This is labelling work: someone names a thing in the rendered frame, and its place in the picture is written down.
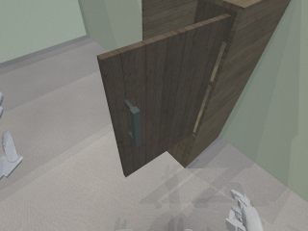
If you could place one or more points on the cupboard door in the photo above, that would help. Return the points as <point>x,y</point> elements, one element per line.
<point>166,77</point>

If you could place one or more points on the robot left hand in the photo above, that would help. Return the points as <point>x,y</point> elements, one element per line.
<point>12,160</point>

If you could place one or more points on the handle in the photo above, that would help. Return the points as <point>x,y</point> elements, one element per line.
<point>135,117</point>

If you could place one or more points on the robot right hand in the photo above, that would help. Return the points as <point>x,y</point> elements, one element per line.
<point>247,219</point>

